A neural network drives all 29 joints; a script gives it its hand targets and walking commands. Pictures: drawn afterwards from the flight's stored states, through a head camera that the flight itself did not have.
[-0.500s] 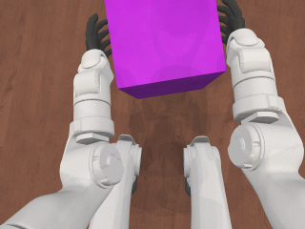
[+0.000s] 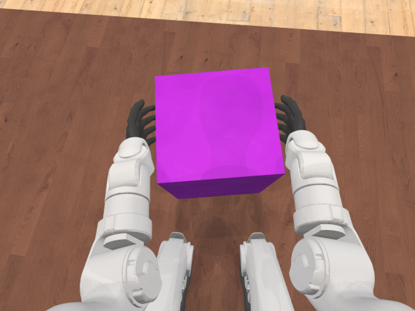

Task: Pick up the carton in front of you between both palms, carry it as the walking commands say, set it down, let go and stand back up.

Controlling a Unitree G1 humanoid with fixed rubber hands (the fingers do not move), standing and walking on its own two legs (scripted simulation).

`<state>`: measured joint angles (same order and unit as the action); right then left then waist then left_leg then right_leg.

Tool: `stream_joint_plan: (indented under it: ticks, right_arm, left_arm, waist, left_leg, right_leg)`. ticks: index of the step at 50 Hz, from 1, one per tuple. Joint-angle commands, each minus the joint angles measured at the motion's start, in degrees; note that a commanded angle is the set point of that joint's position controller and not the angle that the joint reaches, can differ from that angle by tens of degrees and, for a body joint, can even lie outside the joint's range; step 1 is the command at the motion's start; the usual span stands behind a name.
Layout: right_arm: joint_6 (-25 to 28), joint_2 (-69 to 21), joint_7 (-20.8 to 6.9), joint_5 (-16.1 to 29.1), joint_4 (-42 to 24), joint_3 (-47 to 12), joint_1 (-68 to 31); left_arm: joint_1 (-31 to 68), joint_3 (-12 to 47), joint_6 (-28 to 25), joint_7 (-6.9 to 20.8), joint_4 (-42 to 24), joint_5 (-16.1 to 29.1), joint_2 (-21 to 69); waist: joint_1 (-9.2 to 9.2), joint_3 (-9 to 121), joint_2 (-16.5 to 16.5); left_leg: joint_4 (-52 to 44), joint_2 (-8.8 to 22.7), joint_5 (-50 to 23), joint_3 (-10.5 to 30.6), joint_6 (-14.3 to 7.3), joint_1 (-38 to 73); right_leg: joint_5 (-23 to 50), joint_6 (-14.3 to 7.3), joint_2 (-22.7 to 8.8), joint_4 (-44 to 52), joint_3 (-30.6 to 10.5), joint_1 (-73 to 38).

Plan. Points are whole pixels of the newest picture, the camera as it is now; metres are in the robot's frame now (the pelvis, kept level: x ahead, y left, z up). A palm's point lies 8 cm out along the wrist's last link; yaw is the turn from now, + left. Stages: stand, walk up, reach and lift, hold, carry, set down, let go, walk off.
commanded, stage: reach and lift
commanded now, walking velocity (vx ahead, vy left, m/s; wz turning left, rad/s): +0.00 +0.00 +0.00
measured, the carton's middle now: (215, 144) +0.46 +0.00 -0.11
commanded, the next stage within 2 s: hold in 1.82 s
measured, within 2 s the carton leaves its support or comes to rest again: neither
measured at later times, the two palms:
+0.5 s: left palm (95, 127) +0.39 +0.15 +0.12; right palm (327, 130) +0.39 -0.15 +0.11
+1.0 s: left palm (39, 114) +0.36 +0.16 +0.21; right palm (375, 128) +0.35 -0.14 +0.21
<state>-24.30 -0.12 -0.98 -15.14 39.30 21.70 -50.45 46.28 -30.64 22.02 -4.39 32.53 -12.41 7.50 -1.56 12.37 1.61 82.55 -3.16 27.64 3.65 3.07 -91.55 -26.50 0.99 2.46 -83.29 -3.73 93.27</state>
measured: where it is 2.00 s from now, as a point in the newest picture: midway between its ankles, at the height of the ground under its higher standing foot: (214, 295)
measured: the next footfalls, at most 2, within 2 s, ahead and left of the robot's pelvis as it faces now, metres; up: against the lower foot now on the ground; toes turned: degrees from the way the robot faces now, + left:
none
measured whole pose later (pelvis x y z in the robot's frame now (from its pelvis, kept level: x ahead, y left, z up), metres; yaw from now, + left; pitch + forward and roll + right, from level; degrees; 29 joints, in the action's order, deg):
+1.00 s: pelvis +0.06 +0.01 +0.18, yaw -1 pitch -3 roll +0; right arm -36.2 -9.5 -1.2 -18.0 22.6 17.0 -18.1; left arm 19.6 -19.0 33.9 0.2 24.3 -18.1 10.0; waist 0.4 0.5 0.4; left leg 27.4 -1.2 13.3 4.6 0.5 -10.7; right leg -12.1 1.0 0.6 -26.8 -3.9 11.3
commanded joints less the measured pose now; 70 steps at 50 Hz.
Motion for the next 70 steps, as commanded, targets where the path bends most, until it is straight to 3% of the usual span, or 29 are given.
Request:
stream_joint_plan:
  ticks: [1,15,25,38,43,48,55,70]
  right_arm:
    - [2.44,-63.17,-12.65,9.55,0.4,-27.34,-31.46]
    - [2.29,-65.79,-13.77,10.06,-5.67,-32.23,-19.47]
    - [1.24,-65.47,-13.5,9.91,-9.21,-34.89,-7.47]
    - [-5.57,-63.6,-12.69,12.44,-19.73,-40.33,4.34]
    - [-8.8,-62.04,-12.93,10.83,-18.9,-36.68,6.14]
    - [-9.15,-62.13,-13.75,9.74,-17.73,-33.94,0.89]
    - [-8.93,-63.39,-13.99,10.26,-18.57,-35.32,-2.73]
    - [-10.71,-62.7,-12.98,11.24,-22.89,-37.16,3.67]
  left_arm:
    - [35.36,34.58,0.42,16.3,6.42,8.68,59.88]
    - [20.65,39.33,0.73,16.78,3.61,7.74,62.48]
    - [8.21,42.59,1.89,17.15,1.55,7.4,61.96]
    - [-4.78,47.33,8.38,18.06,-6.32,9.02,59.88]
    - [-5.9,44.07,11.51,18.56,-6.07,7.45,57.55]
    - [-0.69,41.14,11.7,19.32,-4.79,6.4,57.69]
    - [3.42,42.55,11.36,19.53,-6.18,7.14,58.54]
    - [-2.54,43.91,12.99,19.28,-10.45,7.68,55.81]
  waist:
    - [1.29,44.55,-4.07]
    - [1.16,35.89,-2.39]
    - [1.65,25.32,-1.78]
    - [1.67,9.92,-1.18]
    - [2.03,0.36,-1.05]
    - [1.94,-2.3,-0.95]
    - [1.91,1.64,-1.01]
    - [1.73,2.59,-1.87]
  left_leg:
    - [-11.65,-7.4,-10.09,-6.0,-1.36,22.59]
    - [-27.59,-5.72,-14.07,-2.56,-2.18,43.28]
    - [-40.43,-4.14,-21.66,-0.12,-2.59,59.86]
    - [-56.39,-2.46,-28.34,0.77,-2.84,79.94]
    - [-60.58,-2.01,-21.14,0.87,-3.1,80.94]
    - [-61.36,-1.66,-14.6,0.62,-3.62,80.13]
    - [-61.02,-1.69,-15.92,0.28,-3.54,81.79]
    - [-62.7,-2.52,-24.28,0.07,-3.03,86.07]
  right_leg:
    - [12.84,-0.17,6.45,13.18,4.11,-37.26]
    - [15.25,-0.82,5.72,27.59,2.29,-53.53]
    - [22.09,-1.13,4.66,40.2,0.63,-67.44]
    - [27.49,-0.68,3.13,56.52,0.15,-85.4]
    - [20.78,-1.06,2.85,60.53,0.29,-86.19]
    - [14.59,-1.51,2.58,60.88,0.8,-86.27]
    - [16.15,-1.17,2.64,60.47,0.89,-88.7]
    - [25.2,-0.26,2.79,62.73,0.28,-92.98]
